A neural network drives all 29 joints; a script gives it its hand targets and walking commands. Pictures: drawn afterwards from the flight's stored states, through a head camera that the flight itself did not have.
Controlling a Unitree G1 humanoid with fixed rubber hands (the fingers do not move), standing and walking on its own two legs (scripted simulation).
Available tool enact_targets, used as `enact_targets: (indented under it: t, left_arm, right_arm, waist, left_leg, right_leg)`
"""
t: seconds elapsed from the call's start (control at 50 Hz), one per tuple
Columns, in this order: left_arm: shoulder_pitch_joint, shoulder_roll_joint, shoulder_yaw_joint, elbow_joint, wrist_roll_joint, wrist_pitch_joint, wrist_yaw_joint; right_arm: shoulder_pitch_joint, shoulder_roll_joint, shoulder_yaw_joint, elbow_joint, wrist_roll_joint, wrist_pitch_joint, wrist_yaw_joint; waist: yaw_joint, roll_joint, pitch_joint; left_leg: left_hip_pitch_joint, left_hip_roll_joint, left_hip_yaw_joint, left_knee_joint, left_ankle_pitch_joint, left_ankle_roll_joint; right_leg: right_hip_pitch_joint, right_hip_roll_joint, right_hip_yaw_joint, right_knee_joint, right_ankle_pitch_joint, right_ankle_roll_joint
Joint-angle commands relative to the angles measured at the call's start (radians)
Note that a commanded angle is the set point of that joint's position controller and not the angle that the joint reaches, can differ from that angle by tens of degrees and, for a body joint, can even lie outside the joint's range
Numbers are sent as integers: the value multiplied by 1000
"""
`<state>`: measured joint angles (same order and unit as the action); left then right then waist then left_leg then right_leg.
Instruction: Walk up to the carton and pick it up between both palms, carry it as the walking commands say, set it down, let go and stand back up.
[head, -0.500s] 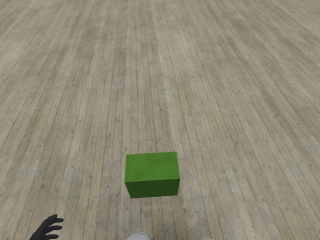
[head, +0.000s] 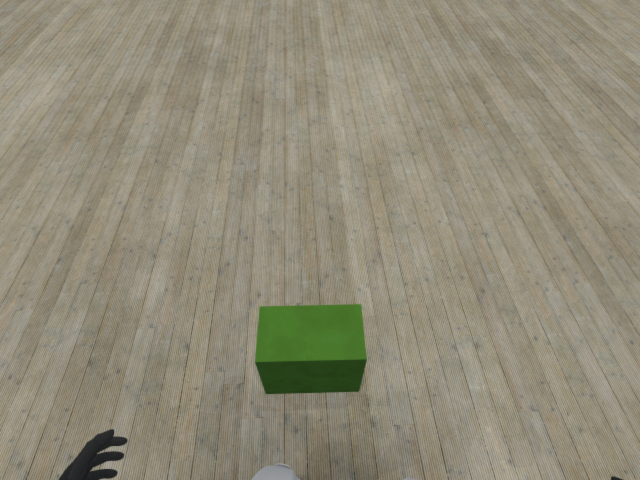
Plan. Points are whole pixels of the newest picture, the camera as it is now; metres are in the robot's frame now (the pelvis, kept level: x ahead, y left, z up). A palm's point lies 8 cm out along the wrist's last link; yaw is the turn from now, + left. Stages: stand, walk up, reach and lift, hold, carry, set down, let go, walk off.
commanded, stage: walk up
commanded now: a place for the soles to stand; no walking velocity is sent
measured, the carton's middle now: (311, 350) +0.54 +0.08 -0.61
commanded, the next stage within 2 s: none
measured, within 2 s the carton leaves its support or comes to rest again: neither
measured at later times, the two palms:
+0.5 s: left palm out of the picture +0.11 +0.32 -0.07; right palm out of the picture +0.10 -0.34 -0.07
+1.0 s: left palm out of the picture +0.11 +0.32 -0.07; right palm out of the picture +0.10 -0.35 -0.06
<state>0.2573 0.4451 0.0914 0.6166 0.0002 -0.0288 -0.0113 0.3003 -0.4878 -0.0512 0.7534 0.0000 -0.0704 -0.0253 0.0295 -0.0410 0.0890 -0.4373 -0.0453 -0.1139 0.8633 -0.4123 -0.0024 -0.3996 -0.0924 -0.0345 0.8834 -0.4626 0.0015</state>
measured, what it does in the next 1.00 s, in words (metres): stands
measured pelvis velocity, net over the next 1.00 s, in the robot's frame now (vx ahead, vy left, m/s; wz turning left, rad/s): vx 0.00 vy -0.01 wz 0.01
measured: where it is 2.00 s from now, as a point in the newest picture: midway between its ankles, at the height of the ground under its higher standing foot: outside the picture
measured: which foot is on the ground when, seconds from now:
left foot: down 0.00-1.00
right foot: down 0.00-1.00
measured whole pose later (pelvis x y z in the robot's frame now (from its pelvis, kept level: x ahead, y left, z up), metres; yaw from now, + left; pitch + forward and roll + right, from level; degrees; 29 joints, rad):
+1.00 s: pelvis +0.00 -0.01 +0.00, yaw +1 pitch -1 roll +0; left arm 0.25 0.45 0.09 0.62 0.00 -0.02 -0.01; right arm 0.30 -0.48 -0.05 0.75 0.00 -0.08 -0.03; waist 0.03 -0.03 0.08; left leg -0.44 -0.04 -0.13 0.86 -0.41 -0.01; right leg -0.39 -0.07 -0.04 0.88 -0.46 0.00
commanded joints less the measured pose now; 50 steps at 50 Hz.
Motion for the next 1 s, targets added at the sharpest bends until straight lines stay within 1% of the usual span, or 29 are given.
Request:
enact_targets:
  t: [0.0, 0.02, 0.06, 0.1, 0.14, 0.18, 0.2, 0.24, 0.26, 0.28, 0.32, 0.36, 0.4, 0.44, 0.46, 0.5, 0.54, 0.56, 0.58, 0.62, 0.66, 0.7, 0.72, 0.76, 0.8, 0.84, 0.9, 0.94, 0.98]
  left_arm:
    - [-43, 165, 37, -48, 7, -3, 6]
    - [-78, 171, 30, -51, 5, -4, 15]
    - [-51, 182, 36, -32, 12, -14, 18]
    - [18, 204, 53, -9, 16, -27, 12]
    - [77, 259, 70, 7, 17, -36, 16]
    - [15, 275, 64, -17, 20, -29, 11]
    - [-27, 263, 63, -22, 22, -22, 8]
    - [-83, 227, 46, -35, 21, -10, 4]
    - [-65, 181, 35, -56, 17, -5, 4]
    - [-73, 153, 31, -49, 3, -3, 8]
    - [-53, 177, 40, -37, 8, -14, 15]
    - [-3, 192, 44, -13, 13, -23, 12]
    - [58, 236, 57, -3, 22, -28, 13]
    - [22, 279, 64, -15, 18, -25, 10]
    - [-57, 278, 59, -32, 23, -17, 4]
    - [-77, 250, 59, -42, 24, -1, -2]
    - [-78, 157, 43, -67, 8, 5, 0]
    - [-66, 172, 39, -53, 11, 2, 9]
    - [-64, 187, 42, -41, 13, -7, 12]
    - [20, 184, 47, -5, 23, -21, 9]
    - [68, 257, 66, 4, 22, -29, 12]
    - [16, 284, 69, -15, 21, -27, 10]
    - [-16, 274, 65, -21, 23, -22, 6]
    - [-62, 245, 55, -39, 25, -11, 7]
    - [-66, 151, 29, -69, 6, 1, 9]
    - [-93, 188, 37, -52, 6, 1, 14]
    - [-15, 187, 45, -23, 21, -24, 8]
    - [78, 260, 62, 10, 22, -34, 16]
    - [13, 275, 62, -6, 18, -29, 12]
  right_arm:
    - [121, -260, -72, 0, -27, -48, -3]
    - [114, -282, -79, -18, -23, -43, -13]
    - [62, -272, -74, -25, -16, -38, -17]
    - [-17, -209, -58, -51, -19, -28, -13]
    - [-68, -147, -37, -55, -3, -22, -15]
    - [-16, -171, -46, -37, -2, -18, -14]
    - [22, -165, -46, -26, -3, -22, -9]
    - [101, -174, -62, 1, -18, -37, -2]
    - [133, -223, -69, 0, -20, -43, -6]
    - [115, -255, -67, -2, -20, -47, -13]
    - [43, -253, -67, -16, -18, -38, -16]
    - [-29, -230, -56, -38, -7, -26, -15]
    - [-77, -165, -41, -59, -8, -24, -13]
    - [-25, -172, -46, -38, -5, -16, -17]
    - [29, -171, -46, -25, -5, -17, -11]
    - [97, -184, -57, 7, -13, -28, 2]
    - [115, -254, -76, 3, -35, -41, -4]
    - [100, -270, -73, -8, -22, -40, -8]
    - [66, -272, -78, -18, -22, -37, -11]
    - [-37, -213, -56, -40, -19, -27, -9]
    - [-66, -149, -38, -48, -5, -22, -6]
    - [-23, -169, -45, -34, -6, -19, -12]
    - [7, -161, -45, -33, -6, -21, -8]
    - [94, -170, -54, 8, -13, -39, -1]
    - [102, -247, -72, -4, -27, -49, -10]
    - [89, -269, -75, -14, -17, -44, -15]
    - [-21, -219, -60, -48, -21, -27, -15]
    - [-88, -144, -31, -58, -3, -25, -17]
    - [-48, -161, -39, -45, -5, -19, -20]
  waist:
    - [-42, 160, -161]
    - [-52, 136, -139]
    - [-28, 131, -126]
    - [20, 106, -139]
    - [58, -71, -125]
    - [11, -94, -153]
    - [-20, -88, -131]
    - [-57, -22, -126]
    - [-57, 141, -174]
    - [-47, 146, -160]
    - [-19, 117, -138]
    - [19, 94, -124]
    - [57, -30, -138]
    - [19, -127, -121]
    - [-30, -152, -107]
    - [-65, -59, -119]
    - [-42, 188, -96]
    - [-43, 132, -114]
    - [-24, 93, -114]
    - [24, 93, -122]
    - [58, -87, -138]
    - [15, -130, -116]
    - [-9, -119, -118]
    - [-44, -33, -145]
    - [-49, 226, -134]
    - [-53, 157, -155]
    - [13, 138, -117]
    - [63, -81, -148]
    - [25, -116, -116]
  left_leg:
    - [221, 224, -433, -275, 373, 202]
    - [204, 250, -534, -296, 383, 260]
    - [140, 232, -490, -269, 391, 249]
    - [-27, 132, -291, -169, 396, 154]
    - [-183, -22, -3, 97, 267, 48]
    - [-113, 11, 103, 94, -39, 49]
    - [-62, 22, 106, -30, -82, 61]
    - [102, 6, 15, -189, 221, 76]
    - [185, 139, -244, -234, 358, 134]
    - [200, 225, -453, -266, 438, 230]
    - [137, 227, -469, -261, 403, 250]
    - [-12, 153, -357, -210, 359, 180]
    - [-175, 34, -120, -34, 276, 76]
    - [-129, -3, 80, 106, 29, 43]
    - [-61, 10, 93, 23, -85, 52]
    - [89, -9, 42, -186, 8, 79]
    - [151, 191, -431, -321, 218, 184]
    - [147, 240, -519, -323, 267, 254]
    - [118, 224, -521, -301, 271, 252]
    - [-40, 156, -360, -229, 236, 179]
    - [-186, -4, -42, 26, 208, 65]
    - [-142, 9, 95, 105, -43, 42]
    - [-77, 35, 105, -11, -96, 46]
    - [90, 16, 42, -162, 241, 67]
    - [191, 208, -438, -284, 435, 210]
    - [243, 254, -535, -291, 430, 266]
    - [20, 160, -371, -228, 400, 179]
    - [-199, -14, -56, 66, 311, 66]
    - [-147, 13, 94, 121, -63, 44]
  right_leg:
    - [-137, 31, 18, 77, 34, -26]
    - [-160, 55, 53, 48, -146, -32]
    - [-74, 45, 52, -44, -81, -47]
    - [113, 9, 90, -175, 39, -66]
    - [236, -191, 311, -344, 160, -199]
    - [205, -300, 314, -318, 355, -264]
    - [161, -263, 235, -273, 360, -233]
    - [34, -98, 62, -110, 283, -110]
    - [-51, -21, -4, 49, 175, -55]
    - [-123, 44, 24, 66, 21, -24]
    - [-52, 58, 56, -47, -93, -53]
    - [93, 30, 84, -138, 19, -71]
    - [252, -105, 209, -265, 84, -147]
    - [161, -281, 330, -356, 179, -256]
    - [102, -264, 272, -323, 190, -238]
    - [18, -143, 122, -203, 112, -141]
    - [-160, 39, 10, 65, -25, -30]
    - [-117, 57, 44, 31, -144, -30]
    - [-71, 60, 63, -19, -118, -46]
    - [102, 27, 98, -193, -76, -70]
    - [256, -153, 277, -345, 32, -177]
    - [187, -297, 339, -354, 274, -261]
    - [163, -261, 249, -312, 333, -231]
    - [83, -121, 69, -139, 323, -117]
    - [-143, 33, 24, 91, 76, -23]
    - [-152, 54, 75, 59, -233, -40]
    - [82, 47, 76, -173, -9, -64]
    - [272, -148, 293, -331, 109, -168]
    - [202, -322, 363, -346, 356, -279]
